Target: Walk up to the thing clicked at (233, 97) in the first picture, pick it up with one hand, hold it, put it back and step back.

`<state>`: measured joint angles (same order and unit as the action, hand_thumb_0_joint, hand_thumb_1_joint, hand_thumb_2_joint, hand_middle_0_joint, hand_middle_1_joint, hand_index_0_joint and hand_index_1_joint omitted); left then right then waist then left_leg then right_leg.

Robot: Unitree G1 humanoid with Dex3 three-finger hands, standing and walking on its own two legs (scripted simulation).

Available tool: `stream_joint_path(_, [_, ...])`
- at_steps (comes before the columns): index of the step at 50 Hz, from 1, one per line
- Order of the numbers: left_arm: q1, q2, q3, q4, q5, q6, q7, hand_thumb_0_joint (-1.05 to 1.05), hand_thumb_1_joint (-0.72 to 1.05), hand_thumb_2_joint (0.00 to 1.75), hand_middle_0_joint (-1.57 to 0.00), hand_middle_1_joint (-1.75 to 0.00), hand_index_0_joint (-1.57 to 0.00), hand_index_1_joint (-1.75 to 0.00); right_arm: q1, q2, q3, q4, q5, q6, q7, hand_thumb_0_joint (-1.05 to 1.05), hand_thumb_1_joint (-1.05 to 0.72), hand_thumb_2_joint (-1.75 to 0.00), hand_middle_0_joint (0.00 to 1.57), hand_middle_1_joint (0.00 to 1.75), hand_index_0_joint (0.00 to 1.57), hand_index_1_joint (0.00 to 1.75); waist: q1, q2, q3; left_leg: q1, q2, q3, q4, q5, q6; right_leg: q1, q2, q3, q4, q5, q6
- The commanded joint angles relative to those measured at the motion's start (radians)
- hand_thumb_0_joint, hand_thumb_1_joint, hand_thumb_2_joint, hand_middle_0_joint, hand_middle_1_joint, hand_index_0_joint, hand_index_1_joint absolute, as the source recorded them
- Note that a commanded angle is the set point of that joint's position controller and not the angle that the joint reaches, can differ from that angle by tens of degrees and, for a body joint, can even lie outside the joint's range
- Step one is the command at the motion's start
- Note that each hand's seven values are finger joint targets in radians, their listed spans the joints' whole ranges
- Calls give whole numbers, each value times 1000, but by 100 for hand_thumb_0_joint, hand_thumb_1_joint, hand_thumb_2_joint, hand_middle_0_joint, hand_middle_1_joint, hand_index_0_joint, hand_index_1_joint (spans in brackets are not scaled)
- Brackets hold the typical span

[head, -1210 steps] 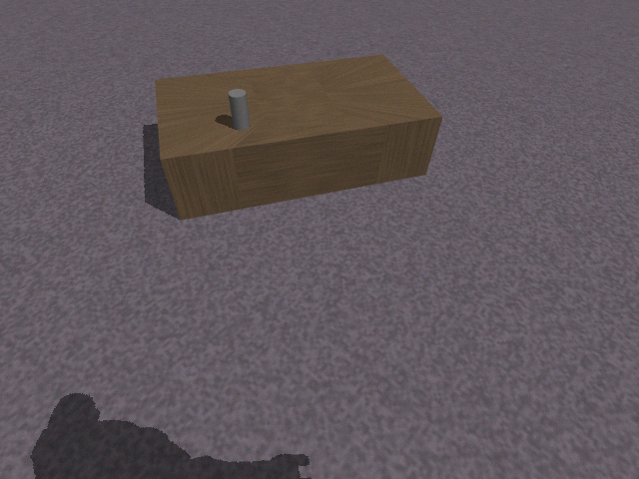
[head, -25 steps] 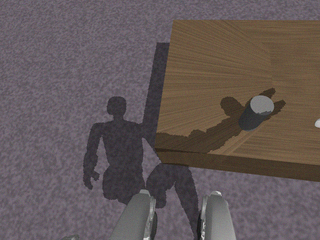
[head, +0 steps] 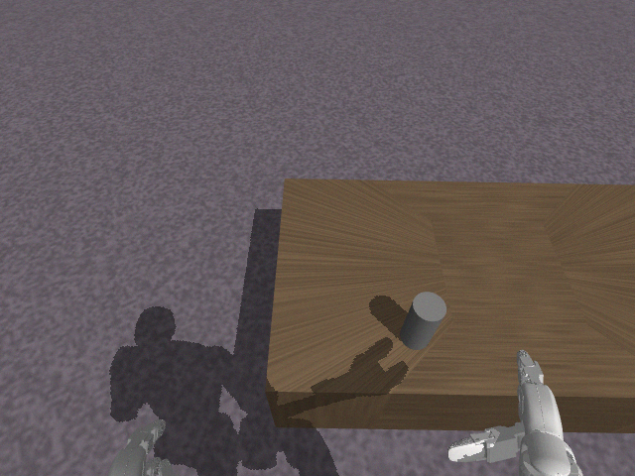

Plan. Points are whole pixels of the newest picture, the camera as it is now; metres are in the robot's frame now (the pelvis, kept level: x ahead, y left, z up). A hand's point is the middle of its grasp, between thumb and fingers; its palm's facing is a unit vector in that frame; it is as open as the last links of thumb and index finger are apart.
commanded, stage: home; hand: right
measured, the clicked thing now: (421, 322) +0.49 -0.22 -0.33
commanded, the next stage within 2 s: none
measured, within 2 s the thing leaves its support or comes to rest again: neither
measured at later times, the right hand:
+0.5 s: hand out of the picture +0.16 -0.16 -0.06, palm faces +0.15 +0.95 -0.27, open 17.4 cm
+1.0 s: hand out of the picture +0.16 -0.16 -0.06, palm faces +0.13 +0.95 -0.27, open 17.5 cm
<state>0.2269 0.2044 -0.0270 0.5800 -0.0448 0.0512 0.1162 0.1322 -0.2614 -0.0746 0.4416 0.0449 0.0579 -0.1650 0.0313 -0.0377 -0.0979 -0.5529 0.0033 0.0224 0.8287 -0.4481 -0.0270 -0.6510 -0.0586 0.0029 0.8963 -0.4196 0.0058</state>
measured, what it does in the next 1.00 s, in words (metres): stands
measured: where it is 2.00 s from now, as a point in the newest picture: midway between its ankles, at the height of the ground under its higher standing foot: outside the picture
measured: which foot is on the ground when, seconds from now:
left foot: down 0.00-1.00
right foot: down 0.00-1.00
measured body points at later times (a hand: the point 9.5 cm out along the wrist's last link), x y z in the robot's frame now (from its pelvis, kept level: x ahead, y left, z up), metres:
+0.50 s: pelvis -0.01 +0.03 +0.00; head +0.01 +0.03 +0.45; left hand +0.16 +0.27 -0.08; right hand +0.15 -0.21 -0.04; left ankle -0.02 +0.14 -0.70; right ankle +0.01 -0.12 -0.70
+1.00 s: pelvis -0.02 +0.02 -0.01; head +0.00 +0.02 +0.44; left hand +0.15 +0.26 -0.08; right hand +0.15 -0.21 -0.04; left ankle -0.02 +0.14 -0.70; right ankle +0.01 -0.12 -0.70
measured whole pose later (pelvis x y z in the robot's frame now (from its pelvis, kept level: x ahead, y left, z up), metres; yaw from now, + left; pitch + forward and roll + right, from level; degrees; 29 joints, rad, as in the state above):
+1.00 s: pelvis -0.02 +0.02 -0.01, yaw +0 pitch +6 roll +1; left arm 0.26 0.22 -0.01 0.52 -0.02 -0.10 0.16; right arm 0.44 -0.20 0.01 0.06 0.03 0.19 -0.14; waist 0.02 -0.03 -0.08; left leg -0.53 0.00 0.03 0.89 -0.47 0.00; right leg -0.61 -0.06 0.01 0.92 -0.41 0.03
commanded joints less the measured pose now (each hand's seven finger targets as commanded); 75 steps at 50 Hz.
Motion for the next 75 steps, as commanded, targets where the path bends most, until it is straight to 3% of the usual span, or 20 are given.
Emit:
stream_joint_path(1, [-35,135,60,-158,-5,-56,21,0,89,90,-20,-30,-20,-29,85,-96,5,-334,-2,-10,-5,0,53,-6,5,6,5,6,-13,15,-176,81,-31,52,-109,340,31,245,20,-11,-144,336,-14])
stream_joint_path(3, [-47,128,56,-174,-5,-61,28,0,89,90,-20,-30,-20,-29,129,-104,-1,-403,-2,-1,-4,0,53,-7,5,6,5,6,-12,25,-140,79,-28,46,-120,326,25,236,23,-17,-144,312,-17])
stream_joint_path(6, [-50,114,45,-195,-2,-78,38,0,89,90,-20,-30,-20,-29,168,-64,26,-459,-3,15,4,0,54,-6,5,5,5,5,6,20,-95,59,-23,29,-135,282,19,218,32,-29,-142,247,-20])
stream_joint_path(9, [-46,114,47,-207,4,-92,51,0,89,90,-20,-30,-20,-30,166,-95,1,-539,-8,21,4,0,54,-6,5,5,5,5,7,16,-103,59,-9,8,-148,271,11,215,42,-38,-127,215,-26])
stream_joint_path(10, [-45,110,45,-210,7,-102,52,0,89,90,-20,-30,-20,-30,219,-40,37,-488,-7,36,10,0,54,-6,5,5,5,5,16,29,-79,52,-9,8,-151,266,9,202,44,-39,-126,208,-26])
stream_joint_path(11, [-43,110,45,-220,8,-110,53,0,89,90,-20,-30,-20,-30,222,-24,50,-497,-7,41,13,0,54,-6,5,5,5,5,18,49,-87,50,-9,10,-147,264,8,202,43,-36,-123,206,-27])
stream_joint_path(13, [-44,121,51,-217,11,-118,59,0,89,90,-20,-30,-20,-30,151,-94,-12,-564,-11,39,5,0,54,-6,5,5,5,5,5,12,-92,46,-5,4,-149,238,12,212,45,-34,-126,188,-23])
stream_joint_path(15, [-43,111,45,-224,16,-131,54,0,89,90,-20,-30,-20,-30,220,-27,50,-501,-15,52,15,0,55,-6,5,5,5,5,8,34,-72,43,-5,11,-150,220,12,193,47,-34,-124,174,-24])
stream_joint_path(18, [-43,115,49,-228,17,-144,52,0,89,90,-20,-30,-20,-30,232,-42,38,-538,-18,57,9,0,53,-7,5,6,5,6,-8,25,-98,53,-3,11,-141,249,12,207,48,-33,-119,204,-23])
stream_joint_path(21, [-37,123,54,-232,19,-156,46,0,89,90,-20,-30,-20,-30,294,-24,43,-481,-22,72,11,0,55,-6,5,5,5,5,-12,53,-75,40,-11,25,-134,230,16,187,45,-29,-121,196,-23])
stream_joint_path(25, [-46,123,53,-240,19,-163,44,0,89,90,-20,-30,-20,-30,256,-36,41,-532,-22,65,11,0,56,-5,5,5,5,5,-22,32,-64,19,-12,19,-142,151,21,176,44,-31,-130,135,-18])
stream_joint_path(27, [-43,126,58,-242,19,-169,43,0,90,90,-20,-30,-20,-30,287,-50,18,-513,-22,65,10,0,56,-5,5,5,5,5,-29,46,-70,30,-11,20,-142,149,20,160,48,-34,-122,134,-18])
stream_joint_path(30, [-45,125,54,-243,18,-175,45,0,90,90,-20,-30,-20,-30,257,-58,20,-545,-22,64,11,0,57,-4,5,5,5,5,-19,32,-59,16,-9,9,-147,133,17,157,47,-38,-116,113,-19])
stream_joint_path(34, [-27,124,56,-237,19,-184,50,0,90,90,-20,-30,-20,-30,294,-32,38,-520,-21,67,15,0,56,-5,5,5,5,5,-12,68,-81,19,-11,4,-139,153,13,157,44,-37,-103,129,-22])
stream_joint_path(36, [-24,128,59,-233,20,-188,52,0,90,90,-20,-30,-20,-30,276,-50,23,-555,-23,68,12,0,57,-4,5,5,5,5,-15,45,-105,24,-16,13,-124,172,17,176,41,-35,-106,146,-21])
stream_joint_path(49, [-24,126,58,-214,24,-210,53,0,90,90,-20,-30,-20,-30,291,-25,39,-533,-28,93,13,0,59,-3,5,5,5,5,-14,18,-50,-5,-30,36,-105,140,26,161,33,-22,-129,132,-13])
stream_joint_path(63, [-32,129,59,-220,27,-221,58,0,90,90,-20,-30,-20,-30,259,-44,31,-596,-27,102,14,0,58,-4,5,5,5,5,-11,12,-77,1,-28,30,-102,150,24,162,35,-22,-114,140,-14])
stream_joint_path(67, [-21,125,57,-213,30,-221,58,0,90,90,-20,-30,-20,-30,307,-26,38,-568,-27,111,15,0,56,-5,5,5,5,5,-14,27,-101,14,-28,28,-89,195,21,166,35,-23,-99,180,-16])
stream_joint_path(68, [-30,127,61,-226,31,-221,60,0,90,90,-20,-30,-20,-30,286,-50,23,-616,-28,108,14,0,56,-4,5,5,5,5,-18,6,-116,19,-26,28,-90,204,22,173,35,-23,-97,190,-15])
stream_joint_path(75, [-24,128,60,-219,30,-218,62,0,90,90,-20,-30,-20,-30,296,-34,35,-591,-29,117,14,0,56,-4,5,5,5,5,-15,13,-86,7,-29,30,-86,199,23,168,32,-23,-102,187,-12])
